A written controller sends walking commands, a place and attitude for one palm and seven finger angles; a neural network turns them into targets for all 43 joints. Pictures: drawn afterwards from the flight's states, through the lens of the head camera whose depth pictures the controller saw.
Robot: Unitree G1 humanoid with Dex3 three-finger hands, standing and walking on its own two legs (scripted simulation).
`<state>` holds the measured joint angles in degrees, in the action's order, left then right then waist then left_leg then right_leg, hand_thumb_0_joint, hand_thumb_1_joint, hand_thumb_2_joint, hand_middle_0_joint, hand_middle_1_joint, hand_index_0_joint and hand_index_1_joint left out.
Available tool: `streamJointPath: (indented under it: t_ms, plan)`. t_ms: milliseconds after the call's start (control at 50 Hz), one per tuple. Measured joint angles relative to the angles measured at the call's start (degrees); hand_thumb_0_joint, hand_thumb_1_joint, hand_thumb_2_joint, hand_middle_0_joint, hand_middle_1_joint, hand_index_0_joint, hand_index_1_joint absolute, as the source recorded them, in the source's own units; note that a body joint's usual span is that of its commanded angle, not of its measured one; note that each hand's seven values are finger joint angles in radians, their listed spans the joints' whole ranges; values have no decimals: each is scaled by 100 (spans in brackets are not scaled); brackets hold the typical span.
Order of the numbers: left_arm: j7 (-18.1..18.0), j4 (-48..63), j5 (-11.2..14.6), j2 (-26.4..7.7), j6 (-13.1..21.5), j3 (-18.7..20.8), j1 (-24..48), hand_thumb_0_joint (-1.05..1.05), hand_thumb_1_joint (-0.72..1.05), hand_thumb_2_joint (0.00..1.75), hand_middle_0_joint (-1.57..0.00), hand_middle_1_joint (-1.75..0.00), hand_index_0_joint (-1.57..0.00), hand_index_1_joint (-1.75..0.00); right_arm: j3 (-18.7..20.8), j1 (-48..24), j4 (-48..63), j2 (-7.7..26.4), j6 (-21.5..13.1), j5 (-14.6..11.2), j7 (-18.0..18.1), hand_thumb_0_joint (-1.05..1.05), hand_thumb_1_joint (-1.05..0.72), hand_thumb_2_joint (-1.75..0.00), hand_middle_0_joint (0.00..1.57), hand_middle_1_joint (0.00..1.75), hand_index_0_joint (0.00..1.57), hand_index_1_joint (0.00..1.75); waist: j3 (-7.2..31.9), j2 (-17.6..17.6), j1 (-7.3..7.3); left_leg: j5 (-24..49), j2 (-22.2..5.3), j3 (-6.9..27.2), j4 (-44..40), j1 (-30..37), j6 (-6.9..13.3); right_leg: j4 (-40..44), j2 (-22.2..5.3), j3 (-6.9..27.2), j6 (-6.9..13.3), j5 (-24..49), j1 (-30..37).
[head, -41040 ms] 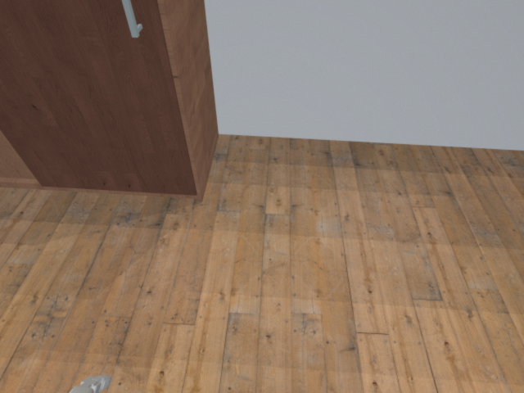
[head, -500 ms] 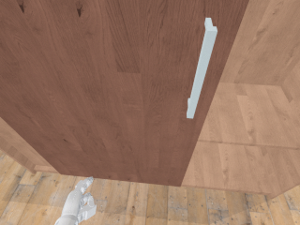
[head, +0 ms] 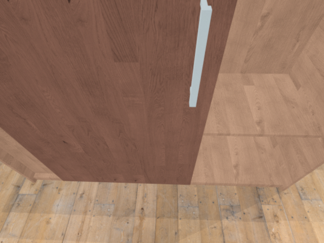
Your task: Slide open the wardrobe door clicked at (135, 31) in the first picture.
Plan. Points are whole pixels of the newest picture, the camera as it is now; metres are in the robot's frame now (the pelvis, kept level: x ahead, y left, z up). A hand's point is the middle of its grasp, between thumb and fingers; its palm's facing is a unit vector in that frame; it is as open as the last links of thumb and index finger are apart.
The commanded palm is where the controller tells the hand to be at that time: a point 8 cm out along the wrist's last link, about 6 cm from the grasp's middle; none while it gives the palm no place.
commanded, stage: let the arm hang, fingers relaxed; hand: right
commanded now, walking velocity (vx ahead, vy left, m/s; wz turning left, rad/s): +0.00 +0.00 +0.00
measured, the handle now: (197, 61) +0.48 -0.06 +0.19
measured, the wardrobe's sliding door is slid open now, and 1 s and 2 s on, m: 0.56 0.56 0.56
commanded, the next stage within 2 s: look to check the result in 0.62 s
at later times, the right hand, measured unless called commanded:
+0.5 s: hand out of the picture +0.07 -0.19 -0.16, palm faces -0.02 +0.97 -0.25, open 7.4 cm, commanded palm none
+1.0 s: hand out of the picture +0.09 -0.21 -0.15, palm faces -0.02 +0.94 -0.33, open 7.4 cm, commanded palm none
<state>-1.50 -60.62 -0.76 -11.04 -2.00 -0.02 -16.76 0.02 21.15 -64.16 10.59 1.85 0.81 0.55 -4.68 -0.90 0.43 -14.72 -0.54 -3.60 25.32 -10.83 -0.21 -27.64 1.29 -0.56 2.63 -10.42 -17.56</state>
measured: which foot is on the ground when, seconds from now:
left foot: down 0.00-1.00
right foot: down 0.00-1.00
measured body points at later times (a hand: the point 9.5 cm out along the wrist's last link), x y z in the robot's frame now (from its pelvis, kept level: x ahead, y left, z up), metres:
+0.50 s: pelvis +0.01 +0.01 +0.00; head +0.02 +0.01 +0.45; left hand +0.06 +0.26 -0.15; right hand +0.08 -0.24 -0.14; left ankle -0.01 +0.12 -0.74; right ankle +0.05 -0.09 -0.74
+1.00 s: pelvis +0.03 +0.03 +0.01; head +0.05 +0.04 +0.46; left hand +0.09 +0.31 -0.14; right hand +0.09 -0.26 -0.13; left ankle -0.01 +0.12 -0.74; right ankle +0.05 -0.09 -0.74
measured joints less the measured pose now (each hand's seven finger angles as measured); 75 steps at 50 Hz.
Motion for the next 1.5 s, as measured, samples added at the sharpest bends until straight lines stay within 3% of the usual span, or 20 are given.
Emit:
streamJointPath:
  t_ms: [200, 560, 1020, 1500]
  plan:
    - [-20, -255, 13, 69, 79, 69, 178, 0, 90, 90, -21, -30, -20, -30, 73, -284, -270, 122, -120, 9, 76, 1, -91, -90, 20, 30, 20, 30, 78, 252, -36, 38, -45, 61, -52, 59, -25, 182, 40, -63, 24, 89, 138]
    - [38, -310, 0, -249, 248, 49, 812, 0, 90, 90, -21, -30, -20, -30, 38, -1326, 41, 185, -293, -1, 25, 1, -91, -90, 20, 30, 20, 30, 289, 167, -128, 32, -35, 95, -279, 317, 29, 582, 36, -84, -71, 165, 491]
    - [48, -410, 29, -702, 214, 25, 1038, 0, 90, 90, -21, -30, -20, -30, 82, -1354, -137, 683, -270, -29, -4, 1, -90, -90, 20, 30, 20, 30, 144, 192, -69, 45, 98, 24, -652, 703, 174, 839, -76, 7, -234, 140, 814]
    - [31, -333, 36, -721, 206, -8, 1115, 0, 90, 90, -21, -30, -20, -30, 58, -1510, -14, 632, -281, -31, 0, 1, -90, -90, 20, 30, 20, 30, 157, 151, -91, 8, 213, 49, -775, 877, 273, 878, -189, -2, -350, 48, 966]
